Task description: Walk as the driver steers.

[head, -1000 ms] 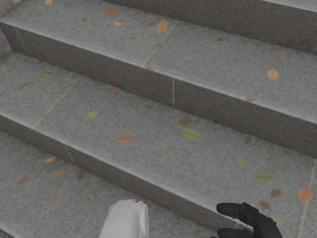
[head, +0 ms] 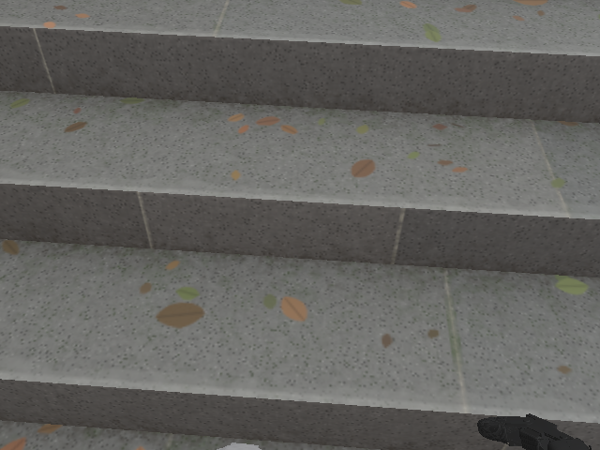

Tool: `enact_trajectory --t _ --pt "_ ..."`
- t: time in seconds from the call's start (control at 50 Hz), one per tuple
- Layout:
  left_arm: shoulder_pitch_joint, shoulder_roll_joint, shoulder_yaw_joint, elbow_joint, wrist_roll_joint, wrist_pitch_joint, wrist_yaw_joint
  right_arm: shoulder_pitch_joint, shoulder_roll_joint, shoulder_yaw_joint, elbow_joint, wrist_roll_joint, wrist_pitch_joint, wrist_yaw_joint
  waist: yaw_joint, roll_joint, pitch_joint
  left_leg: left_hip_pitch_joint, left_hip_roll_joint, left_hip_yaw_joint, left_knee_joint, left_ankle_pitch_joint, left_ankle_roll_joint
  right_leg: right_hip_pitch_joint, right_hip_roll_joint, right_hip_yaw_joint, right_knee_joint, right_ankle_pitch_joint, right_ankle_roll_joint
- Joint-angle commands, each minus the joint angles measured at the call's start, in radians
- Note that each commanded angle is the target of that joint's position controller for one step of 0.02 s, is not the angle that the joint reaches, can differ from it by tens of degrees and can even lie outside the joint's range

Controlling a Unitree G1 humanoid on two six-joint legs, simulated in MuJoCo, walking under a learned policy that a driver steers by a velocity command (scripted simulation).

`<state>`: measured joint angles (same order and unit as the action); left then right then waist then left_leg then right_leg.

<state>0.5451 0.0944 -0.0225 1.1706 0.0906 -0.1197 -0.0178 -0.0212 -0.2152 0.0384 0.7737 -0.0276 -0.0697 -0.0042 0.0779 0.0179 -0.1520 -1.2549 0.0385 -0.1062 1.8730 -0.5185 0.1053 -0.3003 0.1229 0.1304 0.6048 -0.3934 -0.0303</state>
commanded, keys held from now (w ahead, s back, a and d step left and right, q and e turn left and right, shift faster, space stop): e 0.62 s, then no key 0.38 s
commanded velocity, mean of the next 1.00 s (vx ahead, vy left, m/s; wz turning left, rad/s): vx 0.06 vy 0.00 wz -0.48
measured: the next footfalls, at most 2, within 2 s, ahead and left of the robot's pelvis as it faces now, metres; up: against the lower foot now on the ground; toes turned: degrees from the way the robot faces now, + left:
left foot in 0.10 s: +0.28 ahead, +0.14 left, +0.16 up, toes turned -24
right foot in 0.70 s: +0.10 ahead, -0.08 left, +0.18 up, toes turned -30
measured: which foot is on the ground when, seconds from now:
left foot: up 0.00-0.08, down 0.10-1.00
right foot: down 0.00-0.14, up 0.16-0.68, down 0.70-0.74, up 0.76-0.82, down 0.84-1.00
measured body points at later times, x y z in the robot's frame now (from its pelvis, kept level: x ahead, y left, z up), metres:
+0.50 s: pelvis +0.14 +0.08 +0.16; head +0.14 +0.09 +0.61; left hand +0.39 +0.27 +0.06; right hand +0.17 -0.19 +0.04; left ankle +0.25 +0.16 -0.56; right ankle +0.12 -0.06 -0.41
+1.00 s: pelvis +0.15 +0.02 +0.02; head +0.16 +0.02 +0.47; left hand +0.35 +0.22 -0.10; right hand +0.13 -0.23 -0.10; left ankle +0.25 +0.16 -0.56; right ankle +0.01 -0.04 -0.72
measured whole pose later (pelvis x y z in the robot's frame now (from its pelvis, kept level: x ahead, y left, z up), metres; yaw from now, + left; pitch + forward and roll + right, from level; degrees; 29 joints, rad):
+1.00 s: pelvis +0.15 +0.02 +0.02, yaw -29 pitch +3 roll +1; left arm 0.30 0.28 0.08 0.88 0.02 -0.10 -0.09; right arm 0.19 -0.20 0.09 0.84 0.00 -0.05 0.04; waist -0.05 -0.01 -0.04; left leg -0.83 0.24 0.05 1.51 -0.70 -0.08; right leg -0.07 -0.04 -0.06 0.31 -0.29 0.02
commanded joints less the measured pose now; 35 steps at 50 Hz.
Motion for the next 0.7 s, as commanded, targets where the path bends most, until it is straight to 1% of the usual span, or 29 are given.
enact_trajectory --t 0.02,0.04,0.06,0.08,0.1,0.12,0.14,0.16,0.18,0.2,0.22,0.24,0.26,0.28,0.3,0.32,0.34,0.36,0.38,0.4,0.44,0.46,0.5,0.58,0.6,0.62,0.66,0.68,0.7 --pt "0.167 0.125 0.026 0.009 0.013 -0.029 0.013 -0.381 0.008 0.029 -0.215 -0.023 0.008 -0.017 0.053 -0.021 0.070 -0.316 0.043 0.011 -0.239 -0.108 -0.001 0.298 -0.273 0.338 -0.115 0.472 -0.133" --pt "-0.037 0.155 0.041 -0.108 -0.020 -0.007 -0.019 -0.351 0.041 0.041 -0.209 -0.033 0.020 0.004 -0.026 -0.006 0.059 0.101 0.052 0.142 -0.548 0.005 0.009 -0.037 -0.219 0.251 -0.270 0.428 -0.162" --pt "-0.091 0.195 0.047 -0.143 -0.038 0.005 -0.061 -0.378 0.095 0.059 -0.235 -0.014 0.041 0.015 -0.065 -0.104 0.081 0.507 0.039 0.161 -0.585 0.019 -0.042 -0.412 -0.277 0.329 -0.475 0.362 -0.202" --pt "-0.179 0.252 0.061 -0.227 -0.083 -0.007 -0.060 -0.288 0.057 0.028 -0.211 0.005 0.028 0.037 -0.130 -0.190 0.103 0.677 -0.012 0.240 -0.449 0.162 -0.056 -0.468 -0.292 0.303 -0.459 0.635 -0.196" --pt "-0.272 0.289 0.073 -0.286 -0.102 -0.022 -0.053 -0.138 -0.027 -0.008 -0.158 -0.004 0.019 0.032 -0.212 -0.134 0.033 0.760 -0.047 0.214 -0.532 0.280 -0.051 -0.358 -0.282 0.235 -0.358 0.954 -0.142" --pt "-0.311 0.306 0.092 -0.347 -0.124 -0.045 -0.047 0.053 -0.127 -0.054 -0.104 0.010 0.006 0.017 -0.281 -0.085 -0.104 0.947 -0.123 0.215 -0.771 0.300 -0.058 -0.232 -0.184 0.162 -0.208 1.157 -0.095" --pt "-0.222 0.163 0.074 -0.370 -0.093 -0.063 -0.045 0.245 -0.175 -0.064 -0.057 -0.001 -0.003 -0.018 -0.267 0.163 -0.322 1.347 0.060 -0.212 -0.990 0.531 0.109 -0.453 -0.019 0.116 0.159 0.852 -0.006" --pt "-0.116 0.102 0.072 -0.336 -0.076 -0.038 -0.056 0.352 -0.245 -0.072 -0.062 -0.052 0.015 -0.008 -0.250 0.402 -0.495 1.370 0.392 -0.860 -1.335 0.376 0.329 -0.528 0.081 0.163 0.644 0.002 0.024" --pt "-0.195 0.142 0.107 -0.317 -0.082 0.004 -0.057 0.396 -0.234 -0.073 -0.019 -0.065 -0.007 -0.010 -0.266 0.272 -0.236 1.121 0.358 -0.953 -1.451 0.050 0.294 -0.619 0.051 0.261 1.035 0.140 0.023" --pt "-0.207 0.138 0.112 -0.315 -0.083 0.018 -0.044 0.263 -0.234 -0.075 -0.008 -0.021 -0.036 -0.006 -0.179 0.283 -0.052 0.903 0.327 -0.786 -1.466 -0.194 0.217 -0.708 -0.017 0.208 1.102 0.227 0.006" --pt "-0.146 0.130 0.104 -0.285 -0.077 0.025 -0.018 0.116 -0.152 -0.065 0.013 0.017 -0.046 -0.005 -0.087 0.185 -0.025 0.767 0.305 -0.581 -1.422 -0.162 0.172 -0.655 -0.069 0.122 1.131 0.260 -0.008" --pt "-0.127 0.097 0.085 -0.258 -0.052 0.036 -0.006 0.037 -0.022 -0.040 0.026 0.016 -0.050 -0.006 -0.038 0.023 -0.028 0.691 0.296 -0.416 -1.373 -0.050 0.144 -0.610 -0.115 0.072 1.125 0.283 -0.015" --pt "-0.169 0.086 0.071 -0.264 -0.040 0.049 -0.009 -0.040 0.060 -0.029 0.019 0.012 -0.057 -0.018 0.002 -0.050 -0.010 0.616 0.247 -0.284 -1.386 0.000 0.105 -0.549 -0.164 0.046 1.043 0.243 -0.008" --pt "-0.192 0.067 0.062 -0.265 -0.034 0.060 -0.022 -0.072 0.085 -0.031 0.017 0.013 -0.062 -0.037 0.016 -0.048 -0.012 0.611 0.214 -0.179 -1.408 0.095 0.084 -0.537 -0.181 0.022 1.003 0.249 -0.005" --pt "-0.212 0.089 0.056 -0.267 -0.036 0.063 -0.043 -0.074 0.072 -0.041 0.007 0.012 -0.070 -0.059 0.004 -0.012 -0.046 0.633 0.193 -0.114 -1.413 0.164 0.079 -0.526 -0.183 0.009 1.014 0.273 -0.003" --pt "-0.242 0.113 0.050 -0.271 -0.051 0.060 -0.064 -0.065 0.064 -0.045 0.017 -0.003 -0.071 -0.072 -0.006 -0.001 -0.062 0.635 0.183 -0.065 -1.430 0.216 0.076 -0.531 -0.172 0.010 1.072 0.302 -0.015" --pt "-0.269 0.135 0.049 -0.285 -0.062 0.052 -0.080 -0.052 0.036 -0.051 0.022 -0.018 -0.073 -0.077 -0.014 -0.018 -0.054 0.646 0.175 0.001 -1.448 0.234 0.069 -0.536 -0.160 0.021 1.085 0.332 -0.022" --pt "-0.292 0.163 0.051 -0.295 -0.062 0.044 -0.088 -0.046 0.005 -0.058 0.019 -0.023 -0.076 -0.076 -0.023 -0.027 -0.046 0.657 0.170 0.058 -1.462 0.244 0.068 -0.533 -0.149 0.027 1.082 0.351 -0.028" --pt "-0.348 0.217 0.061 -0.335 -0.057 0.040 -0.087 -0.008 -0.012 -0.058 0.031 -0.025 -0.076 -0.068 -0.036 -0.056 -0.043 0.699 0.187 0.110 -1.490 0.233 0.081 -0.554 -0.155 0.004 1.028 0.328 -0.019" --pt "-0.404 0.266 0.070 -0.370 -0.063 0.035 -0.070 0.029 -0.026 -0.062 0.039 -0.025 -0.069 -0.063 -0.062 -0.038 -0.044 0.759 0.228 0.086 -1.528 0.189 0.095 -0.594 -0.161 0.014 1.026 0.267 0.003" --pt "-0.439 0.292 0.074 -0.389 -0.061 0.035 -0.046 0.059 -0.062 -0.067 0.028 -0.024 -0.068 -0.057 -0.089 0.006 -0.017 0.858 0.264 0.074 -1.550 0.125 0.109 -0.660 -0.167 0.051 1.005 0.271 0.024" --pt "-0.444 0.299 0.076 -0.394 -0.057 0.036 -0.036 0.062 -0.066 -0.065 0.015 -0.028 -0.070 -0.054 -0.097 0.006 -0.014 0.884 0.274 0.078 -1.556 0.115 0.115 -0.669 -0.166 0.055 0.999 0.276 0.034" --pt "-0.426 0.291 0.076 -0.389 -0.049 0.044 -0.022 0.063 -0.067 -0.056 -0.006 -0.025 -0.068 -0.047 -0.106 0.015 -0.003 0.911 0.289 0.090 -1.547 0.071 0.126 -0.680 -0.166 0.059 1.001 0.272 0.045" --pt "-0.440 0.285 0.084 -0.408 -0.028 0.047 -0.007 0.105 -0.062 -0.043 -0.025 -0.021 -0.075 -0.045 -0.136 0.040 0.004 0.984 0.333 0.118 -1.488 0.018 0.119 -0.673 -0.201 0.034 0.941 0.229 0.057" --pt "-0.443 0.259 0.079 -0.406 -0.012 0.050 -0.017 0.114 -0.053 -0.034 -0.032 -0.026 -0.084 -0.050 -0.139 0.037 0.010 0.982 0.325 0.163 -1.435 0.034 0.103 -0.637 -0.223 0.014 0.906 0.276 0.046" --pt "-0.447 0.245 0.076 -0.412 -0.006 0.053 -0.022 0.122 -0.052 -0.032 -0.029 -0.025 -0.091 -0.051 -0.141 0.035 0.014 0.974 0.326 0.187 -1.417 0.028 0.088 -0.597 -0.245 -0.012 0.814 0.261 0.043" --pt "-0.470 0.214 0.066 -0.431 0.000 0.059 -0.032 0.150 -0.070 -0.035 -0.009 -0.021 -0.094 -0.053 -0.153 0.023 0.042 0.940 0.312 0.230 -1.363 -0.023 0.024 -0.466 -0.282 -0.084 0.485 0.226 0.041" --pt "-0.468 0.207 0.064 -0.424 -0.001 0.061 -0.033 0.153 -0.076 -0.035 -0.005 -0.025 -0.092 -0.047 -0.159 0.029 0.047 0.905 0.293 0.249 -1.309 -0.042 -0.002 -0.365 -0.278 -0.126 0.310 0.214 0.047" --pt "-0.443 0.211 0.069 -0.404 -0.021 0.061 -0.036 0.148 -0.077 -0.031 -0.004 -0.033 -0.081 -0.036 -0.157 0.022 0.059 0.870 0.296 0.239 -1.244 -0.082 -0.006 -0.266 -0.253 -0.168 0.136 0.313 0.057"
